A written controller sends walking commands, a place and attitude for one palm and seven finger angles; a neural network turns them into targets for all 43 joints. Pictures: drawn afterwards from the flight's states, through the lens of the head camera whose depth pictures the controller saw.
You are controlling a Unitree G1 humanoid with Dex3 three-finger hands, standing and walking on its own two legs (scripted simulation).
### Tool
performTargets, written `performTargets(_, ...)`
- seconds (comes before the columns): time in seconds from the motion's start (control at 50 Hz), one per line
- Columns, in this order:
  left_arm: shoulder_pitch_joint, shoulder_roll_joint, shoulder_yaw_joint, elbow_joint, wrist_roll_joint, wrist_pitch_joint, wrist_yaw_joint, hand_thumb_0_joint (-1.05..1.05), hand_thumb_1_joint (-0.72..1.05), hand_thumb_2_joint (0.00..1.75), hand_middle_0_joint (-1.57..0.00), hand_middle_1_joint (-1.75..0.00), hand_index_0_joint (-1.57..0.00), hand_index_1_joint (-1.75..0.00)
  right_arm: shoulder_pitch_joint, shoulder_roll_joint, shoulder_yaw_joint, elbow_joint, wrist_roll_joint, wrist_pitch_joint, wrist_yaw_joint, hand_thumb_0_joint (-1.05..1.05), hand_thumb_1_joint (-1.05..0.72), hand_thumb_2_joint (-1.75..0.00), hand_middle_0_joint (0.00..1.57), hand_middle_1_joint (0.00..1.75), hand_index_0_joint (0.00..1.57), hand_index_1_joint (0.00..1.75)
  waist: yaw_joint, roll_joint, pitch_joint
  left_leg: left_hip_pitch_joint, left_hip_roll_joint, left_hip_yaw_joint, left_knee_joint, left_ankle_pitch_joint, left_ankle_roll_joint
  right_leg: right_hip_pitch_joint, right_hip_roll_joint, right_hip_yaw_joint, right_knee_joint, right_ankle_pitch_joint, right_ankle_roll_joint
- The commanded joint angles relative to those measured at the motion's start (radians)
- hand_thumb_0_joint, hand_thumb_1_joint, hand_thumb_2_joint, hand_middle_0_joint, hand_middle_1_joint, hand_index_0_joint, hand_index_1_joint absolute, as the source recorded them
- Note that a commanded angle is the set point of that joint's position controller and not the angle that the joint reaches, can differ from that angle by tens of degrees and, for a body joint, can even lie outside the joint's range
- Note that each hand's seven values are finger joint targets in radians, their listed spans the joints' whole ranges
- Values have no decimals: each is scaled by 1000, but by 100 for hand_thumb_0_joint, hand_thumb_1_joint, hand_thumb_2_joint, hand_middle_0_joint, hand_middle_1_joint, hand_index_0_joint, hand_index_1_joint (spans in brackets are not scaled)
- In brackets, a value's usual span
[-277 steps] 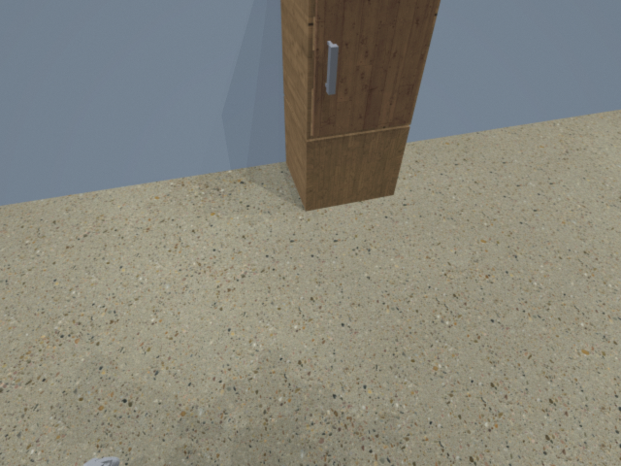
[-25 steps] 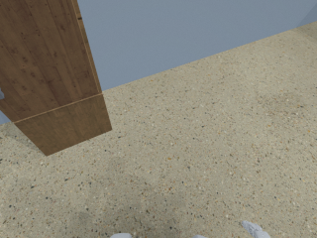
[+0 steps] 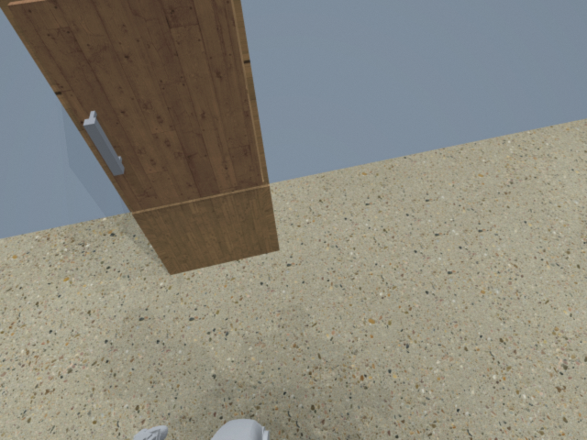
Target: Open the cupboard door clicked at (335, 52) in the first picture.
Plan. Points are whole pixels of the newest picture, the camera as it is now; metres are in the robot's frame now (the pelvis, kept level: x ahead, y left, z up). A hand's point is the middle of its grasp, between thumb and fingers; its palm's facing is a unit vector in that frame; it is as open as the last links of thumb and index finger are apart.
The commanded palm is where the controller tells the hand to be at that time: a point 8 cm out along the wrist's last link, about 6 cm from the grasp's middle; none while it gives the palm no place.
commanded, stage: turn to face it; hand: left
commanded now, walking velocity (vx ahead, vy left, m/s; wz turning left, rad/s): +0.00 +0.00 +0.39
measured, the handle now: (106, 143) +0.78 +0.51 -0.07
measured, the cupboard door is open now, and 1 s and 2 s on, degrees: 0 0 0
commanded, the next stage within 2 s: take the last steps up to it in 0.32 s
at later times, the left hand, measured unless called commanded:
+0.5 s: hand out of the picture +0.01 +0.25 -0.16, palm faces +0.21 -0.95 -0.25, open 7.4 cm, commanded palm none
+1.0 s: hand out of the picture -0.07 +0.21 -0.17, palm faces +0.39 -0.90 -0.17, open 7.4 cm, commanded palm none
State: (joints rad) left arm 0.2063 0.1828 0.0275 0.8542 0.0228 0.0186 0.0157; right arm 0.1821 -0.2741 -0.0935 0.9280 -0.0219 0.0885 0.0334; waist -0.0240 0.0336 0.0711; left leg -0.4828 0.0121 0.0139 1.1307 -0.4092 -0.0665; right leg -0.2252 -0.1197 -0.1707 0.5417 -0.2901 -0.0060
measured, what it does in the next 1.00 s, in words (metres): steps to the left, turning left: left foot, then right foot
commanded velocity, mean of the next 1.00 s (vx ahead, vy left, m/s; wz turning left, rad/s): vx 0.18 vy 0.04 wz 0.18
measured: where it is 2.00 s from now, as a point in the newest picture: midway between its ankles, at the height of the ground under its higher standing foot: (257, 410)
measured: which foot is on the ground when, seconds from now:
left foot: up 0.00-0.18, down 0.20-0.58, up 0.60-1.00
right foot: down 0.00-0.20, up 0.22-0.56, down 0.58-1.00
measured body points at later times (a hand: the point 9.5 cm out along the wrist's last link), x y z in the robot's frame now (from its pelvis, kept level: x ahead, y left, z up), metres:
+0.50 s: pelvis -0.01 +0.04 +0.00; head +0.01 +0.04 +0.45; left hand +0.00 +0.30 -0.15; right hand +0.11 -0.19 -0.14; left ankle -0.02 +0.14 -0.74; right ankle +0.01 -0.10 -0.70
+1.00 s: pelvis +0.07 +0.09 +0.00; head +0.09 +0.10 +0.45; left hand -0.09 +0.26 -0.15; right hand +0.20 -0.12 -0.15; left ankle +0.10 +0.24 -0.72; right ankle +0.01 -0.09 -0.74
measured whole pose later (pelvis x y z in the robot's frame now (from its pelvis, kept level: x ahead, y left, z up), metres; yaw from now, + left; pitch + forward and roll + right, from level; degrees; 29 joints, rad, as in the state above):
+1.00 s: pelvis +0.07 +0.09 +0.00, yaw +16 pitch +0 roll +0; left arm 0.49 0.13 0.03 1.13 0.03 -0.04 0.01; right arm 0.22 -0.20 -0.06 1.03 -0.02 0.02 0.05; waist 0.06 -0.01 0.03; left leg -0.42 0.09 0.11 0.64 -0.24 -0.01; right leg -0.01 -0.15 -0.19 0.40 -0.36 0.09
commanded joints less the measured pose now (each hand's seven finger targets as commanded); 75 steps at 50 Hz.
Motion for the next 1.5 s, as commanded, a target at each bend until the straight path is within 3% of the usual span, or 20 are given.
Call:
performTargets(0.0,46,239,67,-41,10,-21,19,0,90,90,-20,-30,-20,-30,-103,-36,2,-94,7,-32,3,0,-90,-90,20,30,20,30,60,-222,-47,1,21,40,-175,-36,-4,79,-239,134,-200,323,-113)
performTargets(0.14,53,245,78,10,-2,-7,12,0,90,90,-20,-30,-20,-30,8,-50,14,-56,11,-64,-11,0,-90,-90,20,30,20,30,14,-191,-135,309,16,92,-685,181,36,43,-214,39,19,392,-28)
performTargets(0.18,46,135,49,-43,-14,4,1,0,90,90,-20,-30,-20,-30,83,-217,-21,-53,0,-76,-20,0,-90,-90,20,30,20,30,-25,278,-156,519,386,-352,-789,722,226,-335,-21,-12,362,-315,97)
performTargets(0.2,-24,144,42,-54,-4,13,7,0,90,90,-20,-30,-20,-30,117,-219,-21,-28,0,-73,-32,0,-90,-90,20,30,20,30,-56,208,-144,442,411,-343,-794,710,291,-318,-15,82,488,-363,82)
performTargets(0.28,9,138,49,23,-10,13,-2,0,90,90,-20,-30,-20,-30,-22,-118,13,-42,1,-82,-53,0,-90,-90,20,30,20,30,18,147,-98,369,254,-166,-775,706,233,-291,-2,135,551,-170,84)
performTargets(0.4,7,109,36,42,-13,17,2,0,90,90,-20,-30,-20,-30,10,-114,11,-10,1,-80,-53,0,-90,-90,20,30,20,30,3,97,-97,394,245,-167,-787,660,243,-205,34,116,339,-170,87)
performTargets(0.52,149,90,35,100,0,-21,-11,0,90,90,-20,-30,-20,-30,-11,-82,13,5,2,-77,-43,0,-90,-90,20,30,20,30,69,66,-61,152,155,-186,-730,35,179,123,79,62,-74,-15,60)
performTargets(0.54,198,142,44,116,9,-34,-7,0,90,90,-20,-30,-20,-30,-1,-38,18,2,11,-82,-38,0,-90,-90,20,30,20,30,94,-70,-46,-6,69,-118,-570,-70,132,258,-23,181,-197,-96,32)
performTargets(0.56,269,241,68,122,19,-40,2,0,90,90,-20,-30,-20,-30,-27,30,33,-37,14,-86,-32,0,-90,-90,20,30,20,30,130,-371,-12,-210,-52,23,-286,-189,68,308,-296,536,-364,-263,-67)
performTargets(0.6,241,242,67,112,1,-51,11,0,90,90,-20,-30,-20,-30,-103,-46,8,-56,-6,-72,-15,0,-90,-90,20,30,20,30,120,-264,84,-223,25,-94,-38,-74,73,44,-368,672,-491,-532,-130)
performTargets(0.7,169,120,36,119,0,-83,9,0,90,90,-20,-30,-20,-30,35,12,11,32,-8,-69,5,0,-90,-90,20,30,20,30,37,-183,49,-160,61,-18,-2,207,30,60,-189,216,-399,-69,-44)
performTargets(0.9,291,138,39,227,13,-89,10,0,90,90,-20,-30,-20,-30,-85,71,38,-7,4,-103,21,0,-90,-90,20,30,20,30,84,-229,57,2,65,111,-448,160,50,108,-209,109,-328,139,-73)
performTargets(0.96,253,143,48,232,8,-74,10,0,90,90,-20,-30,-20,-30,69,38,30,47,1,-122,8,0,-90,-90,20,30,20,30,7,-185,8,295,29,158,-608,187,68,4,-172,52,-168,130,-45)
performTargets(0.98,256,108,40,231,6,-70,6,0,90,90,-20,-30,-20,-30,212,-22,17,94,-3,-132,-6,0,-90,-90,20,30,20,30,-49,-45,-75,483,47,129,-676,173,77,-36,-115,-4,55,175,-21)
performTargets(1.0,288,41,32,212,-7,-65,-1,0,90,90,-20,-30,-20,-30,339,-142,-13,129,-14,-142,-24,0,-90,-90,20,30,20,30,-83,239,-174,665,296,-209,-741,171,146,-249,6,-55,357,-123,27)
performTargets(1.02,224,25,23,168,-6,-66,-1,0,90,90,-20,-30,-20,-30,419,-184,-16,147,-5,-133,-37,0,-90,-90,20,30,20,30,-103,280,-168,667,410,-391,-864,187,213,-377,64,30,558,-333,18)
performTargets(1.16,181,0,34,201,8,-36,-24,0,90,90,-20,-30,-20,-30,148,24,33,104,2,-169,-57,0,-90,-90,20,30,20,30,37,68,4,268,282,-70,-970,218,210,-316,-39,127,596,10,18)
performTargets(1.38,-52,17,36,82,3,-38,-31,0,90,90,-20,-30,-20,-30,206,-11,20,149,-10,-155,-54,0,-90,-90,20,30,20,30,9,46,66,359,291,7,-896,392,230,-240,17,71,128,54,9)
performTargets(1.44,89,56,43,130,6,-59,-27,0,90,90,-20,-30,-20,-30,213,0,26,162,-4,-148,-52,0,-90,-90,20,30,20,30,70,-17,-24,338,214,78,-642,513,166,33,81,25,-50,141,-14)
performTargets(1.48,307,224,81,196,5,-81,-11,0,90,90,-20,-30,-20,-30,254,78,42,134,14,-157,-43,0,-90,-90,20,30,20,30,123,-344,-201,-13,15,181,-132,-72,73,430,-284,501,-159,446,-176)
